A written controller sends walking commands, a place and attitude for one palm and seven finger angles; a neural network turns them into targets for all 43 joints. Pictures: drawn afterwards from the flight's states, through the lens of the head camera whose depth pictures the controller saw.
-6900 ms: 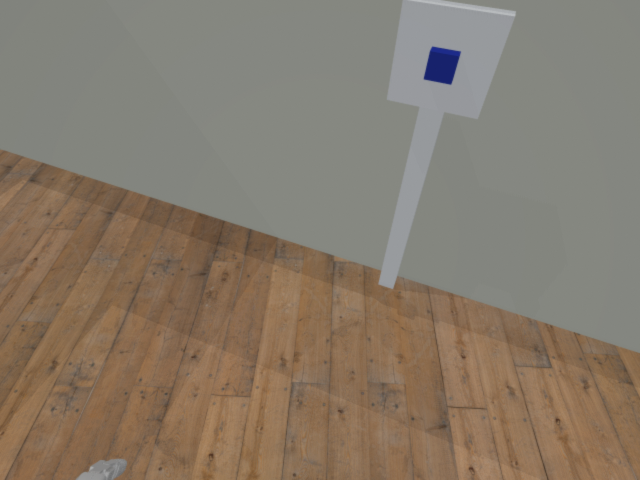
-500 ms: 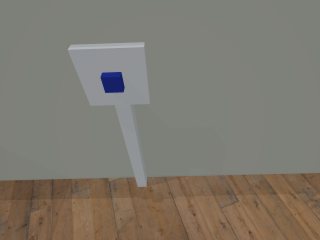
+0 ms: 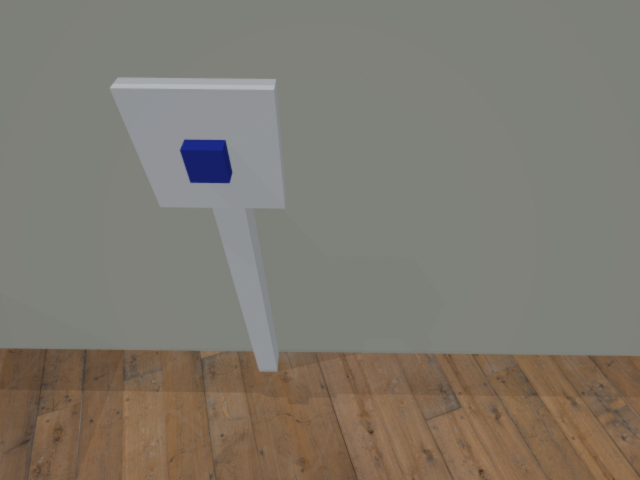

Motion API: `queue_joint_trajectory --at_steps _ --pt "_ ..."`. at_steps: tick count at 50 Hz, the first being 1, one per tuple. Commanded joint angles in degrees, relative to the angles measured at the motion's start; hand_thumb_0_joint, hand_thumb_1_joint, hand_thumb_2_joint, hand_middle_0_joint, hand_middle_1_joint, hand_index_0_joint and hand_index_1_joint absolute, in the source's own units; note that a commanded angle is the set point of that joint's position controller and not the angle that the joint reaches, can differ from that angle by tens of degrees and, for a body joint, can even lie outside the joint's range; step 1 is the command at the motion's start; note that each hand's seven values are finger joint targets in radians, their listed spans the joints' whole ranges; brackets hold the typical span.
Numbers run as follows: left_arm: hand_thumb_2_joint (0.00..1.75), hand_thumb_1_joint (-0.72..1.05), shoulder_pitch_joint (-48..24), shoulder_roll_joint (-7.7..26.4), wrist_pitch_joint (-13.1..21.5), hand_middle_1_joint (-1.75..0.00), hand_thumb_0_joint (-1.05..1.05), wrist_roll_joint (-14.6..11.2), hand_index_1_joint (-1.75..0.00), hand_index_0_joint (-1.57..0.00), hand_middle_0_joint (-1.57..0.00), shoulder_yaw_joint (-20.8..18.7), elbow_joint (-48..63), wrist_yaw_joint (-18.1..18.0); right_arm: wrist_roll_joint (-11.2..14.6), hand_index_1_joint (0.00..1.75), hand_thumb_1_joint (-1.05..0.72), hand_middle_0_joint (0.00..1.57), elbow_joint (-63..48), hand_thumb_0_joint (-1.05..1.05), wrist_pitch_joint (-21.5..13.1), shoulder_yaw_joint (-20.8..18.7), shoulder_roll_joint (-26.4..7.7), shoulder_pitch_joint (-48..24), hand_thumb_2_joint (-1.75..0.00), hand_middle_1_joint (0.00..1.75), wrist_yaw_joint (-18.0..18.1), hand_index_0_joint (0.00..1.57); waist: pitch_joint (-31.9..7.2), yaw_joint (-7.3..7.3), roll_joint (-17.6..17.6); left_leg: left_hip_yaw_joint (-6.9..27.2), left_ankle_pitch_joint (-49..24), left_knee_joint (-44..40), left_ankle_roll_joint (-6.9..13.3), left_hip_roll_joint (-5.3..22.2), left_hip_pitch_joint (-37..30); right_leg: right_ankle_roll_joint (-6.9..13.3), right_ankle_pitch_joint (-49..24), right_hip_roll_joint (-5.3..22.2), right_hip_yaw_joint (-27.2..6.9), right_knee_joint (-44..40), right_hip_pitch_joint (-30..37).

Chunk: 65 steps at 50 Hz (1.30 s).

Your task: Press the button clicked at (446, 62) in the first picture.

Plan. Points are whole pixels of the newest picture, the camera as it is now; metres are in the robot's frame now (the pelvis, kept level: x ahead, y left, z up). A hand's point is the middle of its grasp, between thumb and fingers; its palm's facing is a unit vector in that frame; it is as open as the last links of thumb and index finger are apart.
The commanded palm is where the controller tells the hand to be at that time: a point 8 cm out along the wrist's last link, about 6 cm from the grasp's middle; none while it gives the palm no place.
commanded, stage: come to a stop and stand still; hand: left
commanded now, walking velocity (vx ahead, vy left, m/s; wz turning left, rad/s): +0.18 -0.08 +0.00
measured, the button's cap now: (208, 160) +0.52 +0.21 +0.12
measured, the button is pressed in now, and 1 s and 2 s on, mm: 0 0 0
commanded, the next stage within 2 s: look again from close up in 1.22 s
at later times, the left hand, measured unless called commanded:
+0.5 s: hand out of the picture +0.05 +0.18 -0.17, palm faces +0.08 -0.97 -0.24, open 7.4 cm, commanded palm none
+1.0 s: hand out of the picture +0.04 +0.29 -0.14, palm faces +0.04 -0.94 -0.33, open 7.4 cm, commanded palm none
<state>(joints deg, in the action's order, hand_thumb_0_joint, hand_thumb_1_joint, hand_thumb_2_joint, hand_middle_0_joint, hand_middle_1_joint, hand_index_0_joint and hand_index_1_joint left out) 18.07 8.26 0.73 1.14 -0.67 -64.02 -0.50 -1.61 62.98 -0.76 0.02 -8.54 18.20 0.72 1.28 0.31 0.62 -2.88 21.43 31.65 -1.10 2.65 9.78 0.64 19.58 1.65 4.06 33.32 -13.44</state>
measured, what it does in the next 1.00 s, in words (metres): shifts its weight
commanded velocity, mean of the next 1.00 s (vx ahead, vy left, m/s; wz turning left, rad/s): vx -0.02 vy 0.00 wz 0.00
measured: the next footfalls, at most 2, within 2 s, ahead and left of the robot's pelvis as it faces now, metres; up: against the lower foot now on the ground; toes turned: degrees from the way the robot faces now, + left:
none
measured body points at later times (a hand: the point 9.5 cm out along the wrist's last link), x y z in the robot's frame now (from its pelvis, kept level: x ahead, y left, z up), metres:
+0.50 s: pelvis +0.03 -0.01 +0.01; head +0.07 -0.01 +0.46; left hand +0.04 +0.23 -0.15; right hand +0.06 -0.23 -0.15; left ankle -0.05 +0.12 -0.72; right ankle -0.02 -0.11 -0.72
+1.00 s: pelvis -0.04 +0.04 +0.01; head -0.06 +0.05 +0.46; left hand +0.04 +0.34 -0.12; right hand +0.09 -0.24 -0.10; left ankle -0.01 +0.11 -0.73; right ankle -0.02 -0.11 -0.73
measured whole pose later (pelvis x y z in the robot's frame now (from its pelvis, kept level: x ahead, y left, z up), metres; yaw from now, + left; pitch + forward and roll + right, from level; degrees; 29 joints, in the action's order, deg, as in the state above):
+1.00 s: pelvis -0.04 +0.04 +0.01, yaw +1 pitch -3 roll -1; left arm 10.5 19.7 -0.8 1.3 -1.3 -56.4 0.1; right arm -1.6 53.5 -0.2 -0.9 -18.2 7.8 -0.7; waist -0.6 1.1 -0.3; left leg -3.3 11.9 26.7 3.9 -2.0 12.5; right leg -1.2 12.4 4.1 4.1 25.5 -10.6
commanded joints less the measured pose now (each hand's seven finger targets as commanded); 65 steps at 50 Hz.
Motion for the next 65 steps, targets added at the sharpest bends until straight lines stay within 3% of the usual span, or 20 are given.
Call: queue_joint_trajectory --at_steps 1,5,8,10,14,16,20,22,24,25,26,27,29,32,33,35,36,39,44,65 --pt "0.9 0.9 4.33 7.04 1.3 -0.3 0.0 0.05 -0.3 -0.2 -0.2 -1.84 1.15 -0.26 0.23 0.3 -0.9 0.2 -1.77 0.0 -1.59 -1.01 -4.04 3.38 -0.9 0.3 0.67 0.2 4.49 -0.13 -2.52 0.56 -6.57 -1.24 3.46 1.74 5.91 4.43 -2.62 5.19 -6.85 -7.32 -0.14" --pt "0.9 0.9 5.54 6.58 1.55 -0.3 0.0 0.09 -0.3 -0.2 -0.2 -2.41 0.85 -0.32 0.32 0.3 -0.9 0.2 -0.96 0.0 -2.19 -1.35 -4.11 5.02 -0.9 0.3 1.01 0.2 2.27 -0.76 -0.54 1.1 -14.43 0.65 3.99 3.1 3.37 4.74 -11.1 3.98 -4.38 -2.21 0.7" --pt "0.9 0.9 4.15 4.77 1.63 -0.3 0.0 0.09 -0.3 -0.2 -0.2 -2.26 1.51 -0.84 0.46 0.3 -0.9 0.2 0.35 0.0 -2.13 -1.42 -5.22 6.99 -0.9 0.3 1.83 0.2 0.49 -1.05 5.94 2.99 -36.61 0.25 4.32 5.96 -1.34 3.06 -21.42 1.94 0.22 4.77 -0.36" --pt "0.9 0.9 4.95 4.79 1.69 -0.3 0.0 -0.14 -0.3 -0.2 -0.2 -2.4 1.28 -1.34 0.77 0.3 -0.9 0.2 0.15 0.0 -1.75 -1.57 -5.32 6.03 -0.9 0.3 2.39 0.2 -0.45 -0.25 4.7 1.64 -47.83 2.88 3.82 5.5 -2.27 2.12 -29.2 2.42 -0.22 4.04 1.71" --pt "0.9 0.9 7.3 7.77 1.47 -0.3 0.0 -0.38 -0.3 -0.2 -0.2 -2.54 -0.2 -2.39 1.56 0.3 -0.9 0.2 -1.58 0.0 -0.89 -1.43 -3.25 1.32 -0.9 0.3 2.46 0.2 -1.8 0.73 -5.04 -0.69 -25.39 3.34 0.8 1.4 4.87 2.88 -57.18 8.51 -4.72 -0.39 11.18" --pt "0.9 0.9 5.85 7.77 0.91 -0.3 0.0 -0.16 -0.3 -0.2 -0.2 -2.29 0.57 -2.58 1.64 0.3 -0.9 0.2 -1.41 0.0 -0.5 -1.58 -2.69 0.7 -0.9 0.3 2.3 0.2 -0.94 0.46 -6.24 -0.8 -19.59 0.63 0.54 0.8 5.02 3.11 -58.01 8.84 -4.23 -0.25 11.23" --pt "0.9 0.9 1.9 6.77 0.18 -0.3 0.0 -0.28 -0.3 -0.2 -0.2 -2.35 3.35 -2.82 1.12 0.3 -0.9 0.2 -0.51 0.0 -0.45 -2.34 -4.4 3.07 -0.9 0.3 2.43 0.2 -2.1 -0.61 0.67 -0.69 -45.5 -2.31 1.82 3.81 -4.86 0.77 -42.2 5.09 -1.3 1.45 4.74" --pt "0.9 0.9 1.33 6.49 0.13 -0.3 0.0 -0.34 -0.3 -0.2 -0.2 -2.57 4.15 -2.78 0.95 0.3 -0.9 0.2 -1.21 0.0 -0.34 -2.66 -5.47 2.38 -0.9 0.3 2.52 0.2 -3.03 -0.27 1.39 -0.48 -48.1 -1.8 2.63 4.79 -6.62 0.42 -36.35 4.63 -1.15 0.57 3.42" --pt "0.9 0.9 1.13 6.45 0.11 -0.3 0.0 -0.24 -0.3 -0.2 -0.2 -2.66 4.54 -2.59 0.82 0.3 -0.9 0.2 -1.97 0.0 -0.38 -2.64 -5.63 1.23 -0.9 0.3 2.43 0.2 -2.64 -0.01 0.97 -0.67 -44.3 -2.38 2.68 4.7 -5.53 0.63 -34.89 4.85 -1.55 -0.62 3.94" --pt "0.9 0.9 1.16 19.92 0.57 -0.3 0.0 0.48 -0.3 -0.2 -0.2 -3.18 9.29 -1.6 0.71 0.3 -0.9 0.2 -9.84 0.0 0.2 -3.99 -16.57 -4.88 -0.9 0.3 1.75 0.2 3.57 0.83 -5.14 2.32 -37.98 2.81 3.09 2.77 4.29 0.62 -41.36 4.35 -1.45 -5.71 5.51" --pt "0.9 0.9 2.43 16.29 0.89 -0.3 0.0 0.27 -0.3 -0.2 -0.2 -4.51 10.28 -2.18 0.72 0.3 -0.9 0.2 -12.29 0.0 -0.9 -4.68 -13.63 -6.53 -0.9 0.3 1.57 0.2 -4.43 2.18 -14.73 0.36 -13.7 7.09 3.37 1.25 8.14 2.54 -46.59 9.8 -8.82 -5.3 9.42" --pt "0.9 0.9 1.8 14.57 1.01 -0.3 0.0 0.54 -0.3 -0.2 -0.2 -3.7 10.98 -2.31 0.7 0.3 -0.9 0.2 -13.16 0.0 -0.66 -4.13 -9.91 -6.47 -0.9 0.3 1.54 0.2 -7.83 1.36 -13.37 1.51 2.24 8.88 2.8 -1.34 13.54 5.6 -56.58 13.88 -11.49 -3.96 16.33" --pt "0.9 0.9 3.17 14.54 0.62 -0.3 0.0 1.09 -0.3 -0.2 -0.2 -3.59 12.68 -2.65 0.97 0.3 -0.9 0.2 -14.56 0.0 -0.08 -3.61 -6.59 -8.72 -0.9 0.3 1.33 0.2 -8.43 2.03 -5.43 -0.26 4.47 7.57 2.27 -3.46 17.7 7.38 -61.9 13.25 -11.03 -1.23 21.04" --pt "0.9 0.9 -4.14 16.94 0.49 -0.3 0.0 0.09 -0.3 -0.2 -0.2 -4.08 15.61 -2.8 1.04 0.3 -0.9 0.2 -14.51 0.0 -0.05 -4.24 -11.54 -6.96 -0.9 0.3 0.97 0.2 -8.27 -0.98 -8.96 1.36 -8.29 -0.5 3.57 -1.52 7.98 5.91 -45.8 10.78 -7.16 -1.13 12.7" --pt "0.9 0.9 -6.72 16.72 0.32 -0.3 0.0 -0.2 -0.3 -0.2 -0.2 -3.85 16.54 -2.5 0.74 0.3 -0.9 0.2 -13.7 0.0 -0.37 -4.56 -13.79 -6.09 -0.9 0.3 0.85 0.2 -6.69 -1.81 -5.13 3.55 -20.07 -2.91 4.39 0.96 1.61 3.98 -33.86 8.01 -5.0 -1.23 5.35" --pt "0.9 0.9 -7.72 16.48 -0.45 -0.3 0.0 -0.15 -0.3 -0.2 -0.2 -3.36 16.57 -1.91 0.42 0.3 -0.9 0.2 -13.37 0.0 -0.86 -5.11 -18.54 -8.47 -0.9 0.3 0.65 0.2 -4.36 -0.73 10.55 10.04 -35.1 -3.8 7.14 6.5 -1.13 0.57 -11.33 2.66 -1.89 -1.77 -0.2" --pt "0.9 0.9 -7.41 16.58 -0.51 -0.3 0.0 -0.29 -0.3 -0.2 -0.2 -3.05 15.49 -1.67 0.43 0.3 -0.9 0.2 -13.53 0.0 -0.79 -4.86 -18.67 -10.72 -0.9 0.3 0.78 0.2 -1.88 0.15 10.23 11.05 -34.0 -5.4 7.88 7.09 1.38 0.31 -6.87 1.96 -1.88 -3.38 0.56" --pt "0.9 0.9 -8.33 17.42 -0.39 -0.3 0.0 -0.11 -0.3 -0.2 -0.2 -2.78 13.44 -0.71 0.34 0.3 -0.9 0.2 -14.19 0.0 -0.79 -4.2 -18.97 -12.94 -0.9 0.3 0.34 0.2 0.3 0.28 2.82 10.21 -15.61 -9.37 5.82 4.98 6.32 0.82 -6.59 3.04 -2.84 -7.95 3.29" --pt "0.9 0.9 -9.59 18.79 -0.42 -0.3 0.0 0.19 -0.3 -0.2 -0.2 -2.31 11.86 0.13 0.17 0.3 -0.9 0.2 -13.52 0.0 -0.72 -3.92 -20.77 -13.28 -0.9 0.3 -0.33 0.2 1.54 0.16 3.61 12.68 4.62 -17.62 4.96 4.7 9.4 0.74 -3.11 3.42 -3.04 -9.62 3.52" --pt "0.9 0.9 -3.46 16.93 0.33 -0.3 0.0 -0.14 -0.3 -0.2 -0.2 -0.53 4.45 -0.71 1.0 0.3 -0.9 0.2 -3.97 0.0 -0.47 -2.62 -18.42 -7.57 -0.9 0.3 -0.58 0.2 0.51 -0.13 -0.7 10.55 -0.83 -17.28 3.7 4.06 6.21 0.46 -4.58 5.56 -5.08 -14.05 3.82"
